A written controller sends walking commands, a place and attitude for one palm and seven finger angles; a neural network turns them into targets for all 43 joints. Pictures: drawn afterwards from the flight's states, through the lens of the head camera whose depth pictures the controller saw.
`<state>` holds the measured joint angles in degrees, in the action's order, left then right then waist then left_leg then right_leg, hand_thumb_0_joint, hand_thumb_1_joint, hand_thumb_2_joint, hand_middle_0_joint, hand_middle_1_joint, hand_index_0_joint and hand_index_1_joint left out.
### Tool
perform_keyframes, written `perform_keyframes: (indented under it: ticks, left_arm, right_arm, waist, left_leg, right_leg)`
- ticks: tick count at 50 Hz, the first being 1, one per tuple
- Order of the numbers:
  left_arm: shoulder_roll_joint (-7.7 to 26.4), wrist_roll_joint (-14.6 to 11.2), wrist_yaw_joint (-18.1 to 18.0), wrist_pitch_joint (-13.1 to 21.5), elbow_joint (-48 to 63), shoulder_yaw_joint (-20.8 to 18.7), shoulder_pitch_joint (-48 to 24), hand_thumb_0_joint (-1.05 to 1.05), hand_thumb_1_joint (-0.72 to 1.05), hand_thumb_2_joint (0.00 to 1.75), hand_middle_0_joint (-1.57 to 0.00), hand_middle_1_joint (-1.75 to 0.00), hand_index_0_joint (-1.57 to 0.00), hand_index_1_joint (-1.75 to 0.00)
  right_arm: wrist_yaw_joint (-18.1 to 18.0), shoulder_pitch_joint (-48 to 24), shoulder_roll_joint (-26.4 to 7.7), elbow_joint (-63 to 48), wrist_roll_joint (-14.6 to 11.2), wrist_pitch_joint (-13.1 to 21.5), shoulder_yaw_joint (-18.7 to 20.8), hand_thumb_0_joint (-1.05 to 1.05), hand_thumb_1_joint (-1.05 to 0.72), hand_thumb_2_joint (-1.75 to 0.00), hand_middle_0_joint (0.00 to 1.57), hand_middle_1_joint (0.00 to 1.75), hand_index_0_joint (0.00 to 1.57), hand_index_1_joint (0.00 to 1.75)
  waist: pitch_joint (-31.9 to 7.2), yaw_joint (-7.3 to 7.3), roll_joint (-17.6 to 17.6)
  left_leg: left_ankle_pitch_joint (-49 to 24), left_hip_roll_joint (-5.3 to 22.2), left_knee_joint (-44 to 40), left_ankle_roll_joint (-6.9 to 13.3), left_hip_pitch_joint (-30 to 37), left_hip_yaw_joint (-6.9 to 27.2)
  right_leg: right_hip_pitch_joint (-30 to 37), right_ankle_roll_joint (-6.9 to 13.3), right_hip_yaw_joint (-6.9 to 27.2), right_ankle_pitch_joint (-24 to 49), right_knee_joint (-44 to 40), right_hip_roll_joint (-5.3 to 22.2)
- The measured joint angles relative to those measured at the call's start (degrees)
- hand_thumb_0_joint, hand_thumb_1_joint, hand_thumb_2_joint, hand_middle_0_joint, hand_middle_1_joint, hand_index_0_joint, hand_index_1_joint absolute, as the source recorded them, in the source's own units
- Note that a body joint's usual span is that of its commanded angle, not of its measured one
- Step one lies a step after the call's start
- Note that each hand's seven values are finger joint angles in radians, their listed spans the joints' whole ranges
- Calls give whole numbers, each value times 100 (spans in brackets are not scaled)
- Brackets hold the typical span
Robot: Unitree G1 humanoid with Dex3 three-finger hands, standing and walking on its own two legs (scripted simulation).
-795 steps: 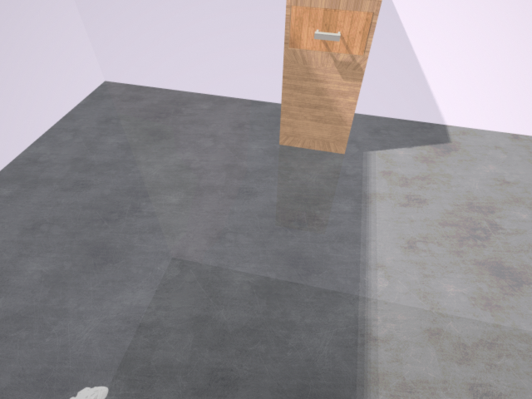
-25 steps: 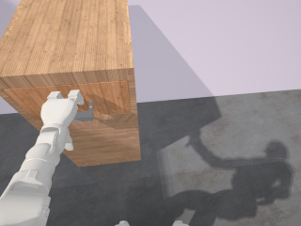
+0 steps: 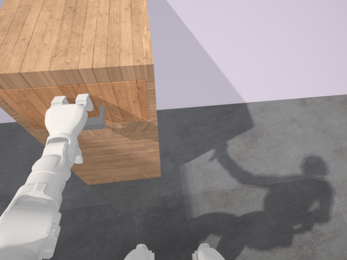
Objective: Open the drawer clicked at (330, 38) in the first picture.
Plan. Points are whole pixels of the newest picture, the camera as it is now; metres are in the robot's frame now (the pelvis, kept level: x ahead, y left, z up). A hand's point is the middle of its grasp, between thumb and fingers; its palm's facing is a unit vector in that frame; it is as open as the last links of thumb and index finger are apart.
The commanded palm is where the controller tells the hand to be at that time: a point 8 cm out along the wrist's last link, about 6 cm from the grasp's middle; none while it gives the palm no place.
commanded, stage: lower the fingers behind the handle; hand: left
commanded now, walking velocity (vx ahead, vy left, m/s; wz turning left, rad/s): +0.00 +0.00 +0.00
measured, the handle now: (83, 117) +0.48 +0.25 -0.03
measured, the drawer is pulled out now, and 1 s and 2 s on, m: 0.00 0.00 0.00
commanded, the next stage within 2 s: lift the fingers back up to retry in 0.70 s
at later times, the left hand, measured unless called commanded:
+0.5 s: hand (77, 130) +0.43 +0.25 -0.02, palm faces -0.04 +0.03 -1.00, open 13.8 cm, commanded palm +0.42 +0.24 +0.01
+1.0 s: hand (78, 132) +0.43 +0.25 -0.02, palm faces -0.07 -0.02 -1.00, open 13.8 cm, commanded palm +0.41 +0.23 +0.04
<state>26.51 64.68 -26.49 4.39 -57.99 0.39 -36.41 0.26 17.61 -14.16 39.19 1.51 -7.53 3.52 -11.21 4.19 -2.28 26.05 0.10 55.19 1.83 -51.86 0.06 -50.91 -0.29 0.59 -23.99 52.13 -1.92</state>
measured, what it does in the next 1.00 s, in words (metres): stands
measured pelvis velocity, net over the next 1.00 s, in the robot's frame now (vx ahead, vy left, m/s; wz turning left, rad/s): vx -0.02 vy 0.00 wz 0.00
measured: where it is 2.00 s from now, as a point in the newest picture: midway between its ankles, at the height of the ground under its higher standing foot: outside the picture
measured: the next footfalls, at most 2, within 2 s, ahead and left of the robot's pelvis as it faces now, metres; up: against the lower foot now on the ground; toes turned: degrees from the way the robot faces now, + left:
none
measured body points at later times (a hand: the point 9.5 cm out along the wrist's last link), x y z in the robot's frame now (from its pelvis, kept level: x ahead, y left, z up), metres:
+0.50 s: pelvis -0.03 +0.00 -0.02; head +0.09 +0.00 +0.41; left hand +0.43 +0.25 +0.03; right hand +0.02 -0.27 -0.15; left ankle -0.01 +0.10 -0.68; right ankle +0.00 -0.13 -0.68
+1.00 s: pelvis -0.02 +0.00 -0.01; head +0.09 +0.00 +0.43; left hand +0.43 +0.24 +0.03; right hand +0.03 -0.27 -0.14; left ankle -0.01 +0.10 -0.68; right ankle +0.00 -0.13 -0.68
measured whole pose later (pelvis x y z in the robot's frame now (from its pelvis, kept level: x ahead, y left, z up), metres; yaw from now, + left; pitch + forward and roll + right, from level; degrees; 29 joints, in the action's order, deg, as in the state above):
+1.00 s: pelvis -0.02 +0.00 -0.01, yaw +0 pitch +23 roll -2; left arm 27.8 62.5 -22.6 3.6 -57.1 1.3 -38.9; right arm -0.9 17.9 -14.1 38.6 0.9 -6.2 2.4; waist -10.5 4.8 -2.6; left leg 25.5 0.2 58.2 1.8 -56.1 0.3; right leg -55.2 -0.2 0.3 -23.5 55.2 -2.0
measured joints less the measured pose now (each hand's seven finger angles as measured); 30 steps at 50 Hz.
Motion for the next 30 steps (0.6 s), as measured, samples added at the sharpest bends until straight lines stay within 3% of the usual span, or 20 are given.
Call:
perform_keyframes:
  ticks: [17,30]
  left_arm:
    - [133,-38,79,-138,-258,178,-508,0,-49,30,-31,-139,-32,-120]
    - [259,-155,343,-234,-239,241,-652,0,-49,30,-27,-137,-32,-120]
  right_arm:
    - [-74,85,-25,-89,-41,122,-137,0,-91,-90,21,30,20,30]
    - [-139,99,-16,-116,-77,199,-182,0,-91,-90,21,30,20,30]
  waist:
    - [-78,43,9]
    - [-30,88,-17]
  left_leg:
    - [41,-14,496,-6,-619,37]
    - [-3,-2,620,-22,-803,35]
  right_leg:
    - [-614,6,-50,-69,518,11]
    - [-810,18,-52,-29,658,-1]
